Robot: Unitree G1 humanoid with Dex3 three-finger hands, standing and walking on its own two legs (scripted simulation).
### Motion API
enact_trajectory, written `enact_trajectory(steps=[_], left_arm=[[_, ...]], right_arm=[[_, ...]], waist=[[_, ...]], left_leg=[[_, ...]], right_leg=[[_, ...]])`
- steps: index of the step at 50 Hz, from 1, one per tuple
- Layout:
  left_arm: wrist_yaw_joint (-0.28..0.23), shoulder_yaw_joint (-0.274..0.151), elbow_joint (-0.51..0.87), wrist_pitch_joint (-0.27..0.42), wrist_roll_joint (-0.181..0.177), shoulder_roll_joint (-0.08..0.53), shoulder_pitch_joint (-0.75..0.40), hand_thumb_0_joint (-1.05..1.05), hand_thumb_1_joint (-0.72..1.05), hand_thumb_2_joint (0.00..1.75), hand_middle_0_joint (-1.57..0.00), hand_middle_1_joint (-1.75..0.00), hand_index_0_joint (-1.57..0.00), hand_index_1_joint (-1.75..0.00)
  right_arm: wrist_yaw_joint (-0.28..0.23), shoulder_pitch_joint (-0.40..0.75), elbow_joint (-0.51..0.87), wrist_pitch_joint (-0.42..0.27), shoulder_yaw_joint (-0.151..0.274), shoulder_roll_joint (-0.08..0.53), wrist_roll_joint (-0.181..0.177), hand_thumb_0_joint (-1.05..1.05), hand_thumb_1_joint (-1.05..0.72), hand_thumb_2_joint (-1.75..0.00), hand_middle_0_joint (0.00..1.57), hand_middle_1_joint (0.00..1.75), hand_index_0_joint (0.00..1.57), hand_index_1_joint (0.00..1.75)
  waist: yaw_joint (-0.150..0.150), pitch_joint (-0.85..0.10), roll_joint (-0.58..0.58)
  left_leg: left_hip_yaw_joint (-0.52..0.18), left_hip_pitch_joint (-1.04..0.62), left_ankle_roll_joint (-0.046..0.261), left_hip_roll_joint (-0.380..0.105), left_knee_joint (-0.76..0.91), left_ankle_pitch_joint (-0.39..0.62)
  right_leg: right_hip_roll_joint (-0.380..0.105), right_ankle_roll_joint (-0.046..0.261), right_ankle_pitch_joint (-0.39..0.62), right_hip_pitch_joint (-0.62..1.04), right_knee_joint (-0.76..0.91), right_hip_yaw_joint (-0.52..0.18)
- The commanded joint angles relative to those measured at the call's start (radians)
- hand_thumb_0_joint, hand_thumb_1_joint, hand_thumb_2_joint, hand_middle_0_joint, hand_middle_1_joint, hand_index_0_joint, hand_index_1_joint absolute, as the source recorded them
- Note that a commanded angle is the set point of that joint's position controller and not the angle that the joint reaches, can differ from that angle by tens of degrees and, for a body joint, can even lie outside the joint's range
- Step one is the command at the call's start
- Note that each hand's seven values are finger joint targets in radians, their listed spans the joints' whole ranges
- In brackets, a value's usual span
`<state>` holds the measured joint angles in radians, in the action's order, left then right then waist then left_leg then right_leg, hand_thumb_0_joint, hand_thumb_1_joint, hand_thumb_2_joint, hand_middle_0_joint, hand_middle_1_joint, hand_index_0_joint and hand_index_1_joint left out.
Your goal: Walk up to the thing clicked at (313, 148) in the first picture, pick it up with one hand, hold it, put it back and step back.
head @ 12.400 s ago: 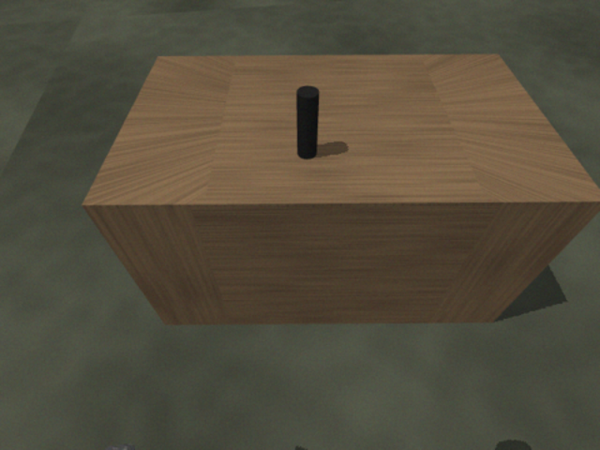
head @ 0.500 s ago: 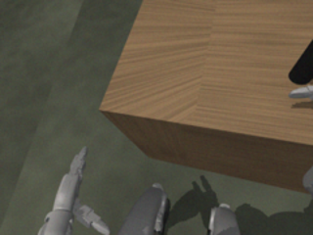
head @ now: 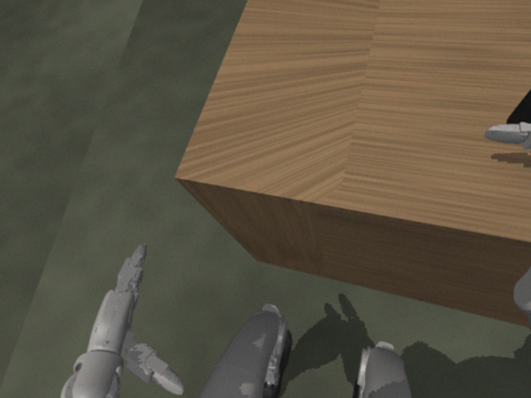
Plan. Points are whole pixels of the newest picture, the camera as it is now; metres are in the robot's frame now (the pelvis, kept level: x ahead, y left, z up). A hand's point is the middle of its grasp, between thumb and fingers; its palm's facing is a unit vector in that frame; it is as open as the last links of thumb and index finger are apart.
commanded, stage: close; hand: right
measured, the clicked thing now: out of the picture +0.55 -0.24 +0.07
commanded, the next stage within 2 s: settle in 0.42 s
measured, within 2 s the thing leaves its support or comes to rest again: leaves its support in 0.82 s
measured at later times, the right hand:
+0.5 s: hand out of the picture +0.55 -0.23 +0.05, palm faces +0.23 +0.97 +0.01, open 7.2 cm
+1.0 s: hand out of the picture +0.56 -0.23 +0.08, palm faces +0.25 +0.97 -0.01, open 6.5 cm
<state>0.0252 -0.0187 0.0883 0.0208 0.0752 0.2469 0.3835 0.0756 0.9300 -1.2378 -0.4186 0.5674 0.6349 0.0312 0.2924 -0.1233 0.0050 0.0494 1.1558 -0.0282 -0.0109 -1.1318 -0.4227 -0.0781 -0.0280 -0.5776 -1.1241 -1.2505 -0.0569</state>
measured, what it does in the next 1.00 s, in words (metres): stands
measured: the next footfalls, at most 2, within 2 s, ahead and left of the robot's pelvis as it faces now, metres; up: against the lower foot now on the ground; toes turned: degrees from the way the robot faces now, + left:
none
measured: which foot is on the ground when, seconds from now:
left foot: down 0.00-1.00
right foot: down 0.00-1.00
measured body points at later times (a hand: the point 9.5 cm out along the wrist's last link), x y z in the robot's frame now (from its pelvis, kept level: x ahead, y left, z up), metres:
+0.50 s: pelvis +0.00 +0.00 +0.00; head +0.16 -0.05 +0.42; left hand +0.16 +0.26 +0.02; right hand +0.53 -0.28 +0.05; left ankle +0.05 +0.14 -0.63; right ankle +0.00 -0.13 -0.63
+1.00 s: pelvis +0.01 +0.00 +0.02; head +0.15 -0.04 +0.44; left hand +0.16 +0.27 +0.02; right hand +0.54 -0.28 +0.08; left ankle +0.05 +0.14 -0.63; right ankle +0.00 -0.13 -0.63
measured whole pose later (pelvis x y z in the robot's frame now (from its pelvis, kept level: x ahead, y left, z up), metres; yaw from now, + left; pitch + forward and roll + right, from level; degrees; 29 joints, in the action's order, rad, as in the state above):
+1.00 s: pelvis +0.01 +0.00 +0.02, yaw +0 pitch +24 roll +4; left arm 0.00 0.00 0.00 0.00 0.06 0.26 0.34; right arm 0.04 0.98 -1.27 -0.34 0.53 0.65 0.03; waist 0.29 -0.12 0.00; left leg 0.05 1.07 -0.03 0.00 -1.04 -0.39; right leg -0.08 -0.03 -0.55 -1.04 -1.16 -0.05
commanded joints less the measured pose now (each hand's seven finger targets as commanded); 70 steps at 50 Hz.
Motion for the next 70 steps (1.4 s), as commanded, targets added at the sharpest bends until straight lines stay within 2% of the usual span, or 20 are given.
enact_trajectory(steps=[1,9,11,21,32,35,39,42,43,45,48,51,54,56,60,62,65,66,68,70], left_arm=[[-0.025,-0.136,0.191,0.048,-0.006,0.198,0.027,0.0,-0.56,0.06,-0.04,-0.04,-0.04,-0.05],[-0.013,-0.088,0.126,0.039,-0.002,0.159,0.039,0.0,-0.56,0.06,-0.05,-0.05,-0.04,-0.05],[-0.013,-0.094,0.214,0.048,-0.004,0.162,-0.01,0.0,-0.56,0.05,-0.05,-0.05,-0.05,-0.05],[-0.017,-0.094,0.161,0.038,-0.017,0.156,0.01,0.0,-0.56,0.05,-0.05,-0.05,-0.05,-0.05],[-0.016,-0.115,0.199,0.026,-0.013,0.185,0.055,0.0,-0.58,0.06,-0.07,-0.05,-0.06,-0.07],[-0.019,-0.074,0.215,0.03,-0.013,0.15,0.024,0.0,-0.57,0.06,-0.07,-0.05,-0.06,-0.06],[-0.034,-0.129,0.149,0.029,-0.013,0.206,0.035,0.0,-0.57,0.07,-0.06,-0.05,-0.05,-0.06],[-0.033,-0.078,0.088,0.027,-0.016,0.156,-0.012,0.0,-0.57,0.07,-0.06,-0.05,-0.05,-0.06],[-0.034,-0.088,0.09,0.034,-0.015,0.165,-0.03,0.0,-0.57,0.07,-0.06,-0.05,-0.05,-0.06],[-0.035,-0.063,0.107,0.035,-0.016,0.164,-0.04,0.0,-0.57,0.07,-0.06,-0.05,-0.05,-0.06],[-0.031,-0.067,0.036,0.027,-0.016,0.155,0.012,0.0,-0.56,0.06,-0.06,-0.05,-0.05,-0.06],[-0.032,-0.084,0.089,0.033,-0.015,0.181,-0.014,0.0,-0.57,0.06,-0.06,-0.05,-0.05,-0.06],[-0.026,-0.079,0.023,0.03,-0.024,0.152,0.012,0.0,-0.57,0.07,-0.06,-0.05,-0.05,-0.06],[-0.034,-0.118,0.108,0.04,-0.025,0.205,-0.056,0.0,-0.57,0.06,-0.06,-0.05,-0.05,-0.06],[-0.023,-0.074,0.02,0.033,-0.033,0.147,0.024,0.0,-0.56,0.06,-0.06,-0.05,-0.05,-0.06],[-0.03,-0.104,0.108,0.046,-0.028,0.193,-0.043,0.0,-0.57,0.06,-0.06,-0.05,-0.05,-0.06],[-0.023,-0.084,-0.014,0.035,-0.028,0.152,0.053,0.0,-0.57,0.07,-0.06,-0.05,-0.05,-0.06],[-0.024,-0.084,-0.039,0.037,-0.034,0.149,0.039,0.0,-0.58,0.07,-0.06,-0.05,-0.04,-0.06],[-0.032,-0.106,0.119,0.053,-0.029,0.201,-0.114,0.0,-0.58,0.07,-0.06,-0.05,-0.04,-0.06],[-0.024,-0.053,-0.008,0.036,-0.026,0.128,0.006,0.0,-0.58,0.07,-0.06,-0.05,-0.04,-0.06]], right_arm=[[0.001,0.515,0.257,-0.061,0.005,0.304,0.001,0.0,0.36,-0.28,0.85,0.56,0.84,0.56],[0.006,0.43,0.081,-0.034,-0.018,0.241,0.004,0.0,0.21,-0.45,0.98,0.72,0.98,0.72],[0.005,0.465,0.147,-0.037,-0.038,0.221,0.006,0.0,0.14,-0.52,0.99,0.77,1.0,0.77],[0.0,0.44,0.135,-0.033,-0.001,0.275,-0.004,0.0,-0.27,-0.84,1.24,1.05,1.23,1.06],[-0.011,0.48,0.2,-0.03,0.019,0.335,0.002,0.0,-0.6,-1.32,1.35,1.41,1.37,1.41],[-0.012,0.544,0.282,-0.025,-0.009,0.308,-0.001,0.0,-0.62,-1.31,1.36,1.41,1.37,1.41],[-0.03,0.544,0.315,-0.015,0.007,0.348,-0.008,0.0,-0.47,-1.2,1.35,1.34,1.36,1.34],[-0.038,0.585,0.308,-0.019,-0.014,0.327,-0.011,0.0,-0.48,-1.2,1.35,1.34,1.36,1.34],[-0.031,0.526,0.231,-0.013,-0.049,0.252,-0.012,0.0,-0.47,-1.2,1.33,1.34,1.35,1.34],[-0.038,0.585,0.312,-0.028,0.007,0.361,-0.009,0.0,-0.48,-1.23,1.34,1.36,1.36,1.36],[-0.023,0.498,0.173,-0.009,-0.053,0.256,-0.009,0.0,-0.5,-1.25,1.32,1.36,1.34,1.36],[-0.022,0.561,0.261,-0.018,-0.01,0.337,-0.014,0.0,-0.51,-1.27,1.35,1.38,1.37,1.39],[-0.006,0.445,0.104,0.013,-0.063,0.197,-0.028,0.0,-0.52,-1.25,1.32,1.36,1.34,1.36],[-0.02,0.588,0.297,-0.014,0.007,0.35,-0.022,0.0,-0.53,-1.28,1.34,1.39,1.35,1.39],[-0.007,0.467,0.135,0.017,-0.061,0.212,-0.026,0.0,-0.56,-1.29,1.31,1.38,1.33,1.38],[-0.019,0.612,0.339,-0.009,-0.003,0.344,-0.021,0.0,-0.55,-1.3,1.34,1.41,1.36,1.41],[-0.002,0.488,0.167,0.022,-0.068,0.192,-0.036,0.0,-0.56,-1.31,1.32,1.4,1.34,1.4],[-0.003,0.448,0.15,0.028,-0.064,0.197,-0.038,0.0,-0.57,-1.31,1.32,1.4,1.34,1.4],[-0.022,0.644,0.399,-0.009,0.017,0.367,-0.032,0.0,-0.57,-1.31,1.36,1.42,1.38,1.42],[-0.014,0.627,0.334,0.001,-0.062,0.253,-0.034,0.0,-0.56,-1.35,1.35,1.44,1.37,1.44]], waist=[[0.01,-0.626,-0.296],[0.008,-0.481,-0.256],[0.016,-0.58,-0.253],[0.015,-0.479,-0.237],[-0.003,-0.552,-0.28],[-0.004,-0.622,-0.309],[-0.005,-0.633,-0.343],[-0.015,-0.565,-0.334],[0.002,-0.575,-0.302],[-0.024,-0.63,-0.315],[-0.005,-0.535,-0.294],[-0.016,-0.647,-0.309],[0.015,-0.489,-0.22],[-0.011,-0.627,-0.262],[-0.013,-0.466,-0.232],[-0.033,-0.675,-0.286],[-0.018,-0.531,-0.276],[-0.019,-0.487,-0.252],[-0.048,-0.719,-0.296],[-0.035,-0.613,-0.315]], left_leg=[[-0.015,-0.383,0.039,0.037,0.097,0.334],[0.002,-0.316,0.046,0.048,0.077,0.312],[0.003,-0.348,0.043,0.049,0.079,0.319],[0.0,-0.309,0.044,0.047,0.09,0.297],[-0.003,-0.364,0.043,0.044,0.101,0.27],[-0.009,-0.399,0.042,0.042,0.115,0.282],[-0.002,-0.399,0.045,0.048,0.13,0.341],[-0.007,-0.392,0.047,0.045,0.149,0.326],[-0.002,-0.399,0.046,0.048,0.15,0.347],[-0.007,-0.448,0.044,0.047,0.156,0.361],[-0.001,-0.421,0.044,0.051,0.17,0.356],[-0.003,-0.47,0.042,0.049,0.169,0.422],[-0.002,-0.439,0.041,0.048,0.182,0.42],[-0.016,-0.503,0.038,0.04,0.182,0.43],[-0.003,-0.449,0.04,0.046,0.203,0.377],[-0.011,-0.497,0.04,0.042,0.189,0.429],[-0.001,-0.438,0.044,0.047,0.201,0.42],[-0.002,-0.434,0.043,0.047,0.206,0.426],[-0.015,-0.541,0.04,0.039,0.199,0.481],[-0.011,-0.52,0.045,0.043,0.205,0.461]], right_leg=[[0.038,0.024,0.436,0.351,0.152,0.016],[0.033,0.018,0.445,0.265,0.155,0.007],[0.03,0.02,0.447,0.314,0.158,0.004],[0.03,0.024,0.426,0.276,0.157,0.006],[0.04,0.023,0.374,0.298,0.178,0.015],[0.04,0.026,0.376,0.342,0.176,0.025],[0.038,0.019,0.507,0.431,0.183,0.017],[0.039,0.023,0.481,0.41,0.198,0.022],[0.037,0.021,0.506,0.423,0.203,0.016],[0.037,0.021,0.513,0.441,0.213,0.019],[0.041,0.02,0.515,0.43,0.233,0.021],[0.038,0.016,0.615,0.51,0.229,0.018],[0.043,0.024,0.555,0.413,0.236,0.02],[0.042,0.026,0.543,0.462,0.242,0.024],[0.048,0.023,0.509,0.425,0.272,0.023],[0.039,0.018,0.599,0.542,0.26,0.018],[0.043,0.013,0.635,0.527,0.263,0.021],[0.043,0.016,0.629,0.494,0.266,0.021],[0.038,0.015,0.671,0.583,0.265,0.021],[0.046,0.013,0.649,0.548,0.271,0.033]])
